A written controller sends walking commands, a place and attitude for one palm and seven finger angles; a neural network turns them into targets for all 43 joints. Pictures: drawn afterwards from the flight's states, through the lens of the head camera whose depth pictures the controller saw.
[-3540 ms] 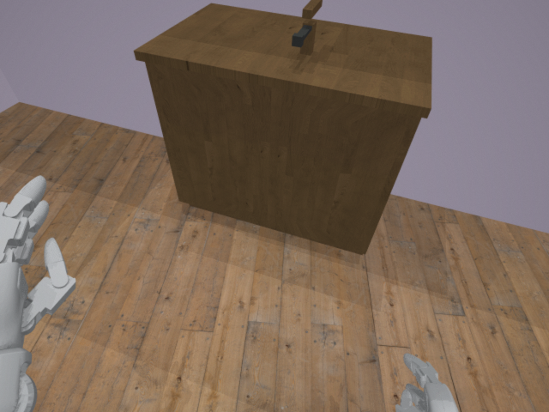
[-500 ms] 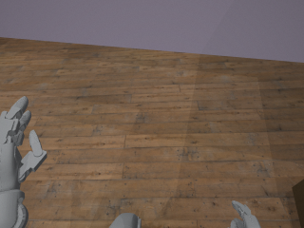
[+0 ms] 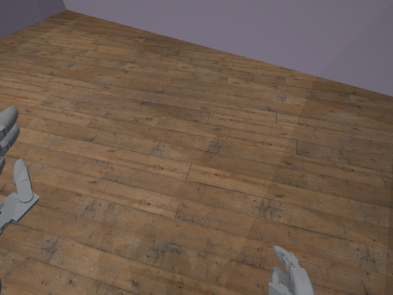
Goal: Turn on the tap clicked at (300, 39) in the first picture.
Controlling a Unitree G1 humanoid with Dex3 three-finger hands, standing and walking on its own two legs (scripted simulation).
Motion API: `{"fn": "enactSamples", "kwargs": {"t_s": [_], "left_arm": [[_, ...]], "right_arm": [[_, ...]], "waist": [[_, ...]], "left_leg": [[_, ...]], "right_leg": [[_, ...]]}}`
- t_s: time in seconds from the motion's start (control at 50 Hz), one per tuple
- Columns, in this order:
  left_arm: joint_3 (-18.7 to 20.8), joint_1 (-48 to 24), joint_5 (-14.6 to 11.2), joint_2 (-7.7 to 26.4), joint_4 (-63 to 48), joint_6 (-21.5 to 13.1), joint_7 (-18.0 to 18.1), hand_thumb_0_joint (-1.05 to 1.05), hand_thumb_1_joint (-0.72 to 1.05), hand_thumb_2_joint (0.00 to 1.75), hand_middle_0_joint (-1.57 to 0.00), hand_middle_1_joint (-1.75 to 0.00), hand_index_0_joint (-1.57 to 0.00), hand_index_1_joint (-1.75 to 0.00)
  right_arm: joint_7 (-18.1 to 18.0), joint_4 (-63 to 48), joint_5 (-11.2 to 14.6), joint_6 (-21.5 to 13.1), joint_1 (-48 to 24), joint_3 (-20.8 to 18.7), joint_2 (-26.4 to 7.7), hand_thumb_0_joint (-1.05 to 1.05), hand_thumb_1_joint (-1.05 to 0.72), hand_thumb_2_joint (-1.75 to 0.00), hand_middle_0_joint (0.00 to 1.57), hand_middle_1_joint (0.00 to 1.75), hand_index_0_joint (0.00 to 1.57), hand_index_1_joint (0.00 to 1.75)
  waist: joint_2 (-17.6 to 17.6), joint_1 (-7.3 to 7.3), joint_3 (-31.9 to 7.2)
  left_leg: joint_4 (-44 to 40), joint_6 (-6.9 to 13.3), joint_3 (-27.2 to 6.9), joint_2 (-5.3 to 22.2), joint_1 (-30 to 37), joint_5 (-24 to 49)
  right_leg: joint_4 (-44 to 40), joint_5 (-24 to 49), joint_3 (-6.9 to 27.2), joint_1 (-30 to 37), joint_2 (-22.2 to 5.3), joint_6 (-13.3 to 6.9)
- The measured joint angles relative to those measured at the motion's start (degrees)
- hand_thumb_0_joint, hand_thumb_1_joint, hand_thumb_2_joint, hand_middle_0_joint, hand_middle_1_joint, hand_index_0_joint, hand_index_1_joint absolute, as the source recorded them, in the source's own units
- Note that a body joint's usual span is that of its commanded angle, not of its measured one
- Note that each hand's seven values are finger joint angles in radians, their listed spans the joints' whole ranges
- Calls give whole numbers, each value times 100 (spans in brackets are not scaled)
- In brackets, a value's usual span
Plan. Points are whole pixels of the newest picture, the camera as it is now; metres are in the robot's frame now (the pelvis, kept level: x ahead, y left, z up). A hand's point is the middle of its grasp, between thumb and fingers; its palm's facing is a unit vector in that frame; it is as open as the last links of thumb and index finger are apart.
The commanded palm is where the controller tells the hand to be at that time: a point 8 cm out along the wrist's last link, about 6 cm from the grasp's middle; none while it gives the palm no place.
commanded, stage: walk to a spot facing it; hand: left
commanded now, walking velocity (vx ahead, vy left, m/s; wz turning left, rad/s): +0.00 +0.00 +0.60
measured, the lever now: out of the picture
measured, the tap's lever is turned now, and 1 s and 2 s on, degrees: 0 0 0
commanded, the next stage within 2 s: turn to face it in 1.54 s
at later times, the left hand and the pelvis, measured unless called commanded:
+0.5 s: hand out of the picture +0.10 +0.28 +0.19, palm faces +0.65 -0.66 -0.37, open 7.4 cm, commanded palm +0.03 +0.30 +0.18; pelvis -0.04 -0.01 -0.01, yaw +17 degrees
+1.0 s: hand out of the picture +0.03 +0.26 +0.19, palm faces +0.78 -0.47 -0.42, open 7.4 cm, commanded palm -0.04 +0.28 +0.18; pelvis -0.02 -0.04 +0.01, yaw +34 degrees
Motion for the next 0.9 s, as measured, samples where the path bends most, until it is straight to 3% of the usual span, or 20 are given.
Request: {"fn": "enactSamples", "kwargs": {"t_s": [0.02,0.04,0.06,0.1,0.14,0.18,0.28,0.36,0.42,0.46,0.5,0.56,0.64,0.74,0.78,0.82,0.86,0.9], "left_arm": [[38,-38,10,21,98,30,9,1,89,90,-21,-30,-21,-30],[40,-139,44,-5,233,64,18,1,89,90,-21,-30,-21,-30],[-10,-292,75,-75,399,118,29,1,89,90,-21,-30,-21,-30],[-172,-586,88,-296,754,247,69,1,89,90,-21,-30,-21,-30],[-293,-685,89,-517,1018,302,95,1,89,90,-21,-30,-21,-30],[-402,-676,99,-626,1135,316,99,1,89,90,-20,-30,-21,-30],[-480,-437,96,-474,778,241,127,2,89,90,-21,-30,-21,-30],[-281,-258,84,-232,196,120,217,2,89,90,-21,-30,-21,-30],[-86,-262,28,-124,-90,31,279,1,89,90,-21,-30,-21,-30],[26,-419,-8,-38,-16,-51,282,1,89,90,-21,-30,-21,-30],[39,-557,102,-39,217,-103,208,1,89,90,-21,-30,-21,-30],[-47,-551,167,-135,314,-98,108,1,89,90,-20,-30,-21,-30],[-163,-273,131,-266,222,-127,42,2,89,90,-20,-30,-21,-30],[-164,-272,128,-260,600,-76,29,1,89,90,-20,-30,-21,-30],[-143,-418,166,-202,777,20,41,1,89,90,-20,-30,-21,-30],[-258,-693,194,-305,934,106,35,1,89,90,-20,-30,-21,-30],[-404,-808,180,-479,1005,129,32,1,89,90,-20,-30,-21,-30],[-465,-683,169,-576,947,92,12,1,89,90,-20,-30,-21,-30]], "right_arm": [[-22,17,2,13,32,27,-5,1,-90,-90,21,30,20,30],[-43,52,5,31,31,38,-38,1,-90,-90,21,30,20,30],[-66,138,-6,58,-3,32,-94,1,-90,-90,21,30,20,30],[-93,353,-57,115,-66,1,-249,1,-90,-90,21,30,20,30],[-130,488,-84,180,-114,-33,-405,1,-90,-90,21,30,20,30],[-208,528,-86,216,-150,-94,-516,2,-90,-90,21,30,20,30],[-381,270,-136,228,-164,-319,-711,2,-90,-90,21,30,20,30],[-427,-6,-159,253,-120,-481,-845,2,-90,-90,20,30,20,30],[-406,-192,-142,281,-94,-532,-922,1,-90,-90,20,30,19,30],[-383,-159,-119,234,-160,-533,-768,1,-90,-90,20,29,19,30],[-302,-49,-92,127,-150,-469,-563,1,-90,-90,20,29,19,30],[-117,93,-15,30,-46,-295,-267,1,-90,-90,20,29,19,30],[-19,187,-14,-35,128,-61,-11,1,-90,-90,20,30,20,30],[-76,330,-66,-20,186,105,65,1,-90,-90,21,30,20,30],[-95,329,-69,9,176,129,42,1,-90,-90,21,30,20,30],[-111,436,-83,56,34,84,-100,1,-89,-90,21,30,20,30],[-105,600,-133,107,-87,11,-292,1,-90,-90,21,30,20,30],[-122,647,-132,189,-137,-79,-450,2,-90,-90,21,30,20,30]], "waist": [[35,62,-40],[90,121,-57],[131,153,-48],[110,199,-32],[47,160,-35],[-48,58,-22],[-347,-131,-8],[-491,-130,-41],[-526,-132,-84],[-705,-126,-11],[-629,-167,-19],[-460,-208,-100],[-222,-133,-187],[42,64,-247],[21,106,-279],[42,131,-176],[10,125,-73],[-73,61,-43]], "left_leg": [[117,-23,-57,-21,-62,-53],[376,21,-89,-18,-178,-322],[898,36,-103,-55,-361,-807],[2268,-12,-22,-224,-745,-1235],[3368,-113,164,-280,-1008,-1152],[3780,-192,344,-237,-1075,-1067],[2490,-171,708,-14,-594,-1124],[1145,-93,838,44,-36,-1260],[78,26,888,-38,465,-705],[263,175,862,-181,369,-501],[386,240,662,-150,307,-575],[140,230,335,-95,351,-416],[-245,193,40,-60,446,-149],[-258,171,-213,-86,419,-126],[179,210,-217,-143,168,-464],[1464,203,-130,-185,-361,-1218],[2832,104,21,-230,-839,-1197],[3582,2,216,-171,-1145,-976]], "right_leg": [[-447,100,-31,240,29,-24],[-713,610,-94,337,48,-238],[-652,832,-168,323,18,-458],[-559,774,-278,382,-139,-693],[-708,747,-378,533,-280,-732],[-928,836,-518,682,-398,-706],[-1176,997,-833,706,-600,-711],[-949,934,-1028,463,-704,-675],[-381,706,-1129,155,-855,-576],[561,76,-673,-196,-885,-365],[1707,-464,-217,-558,-569,-238],[2371,-241,28,-869,-294,-131],[1650,64,43,-728,-192,-68],[33,-69,-72,92,-7,-78],[-894,-32,-111,572,26,-219],[-816,791,-205,482,-56,-520],[-686,772,-317,531,-195,-648],[-848,742,-402,676,-310,-642]]}}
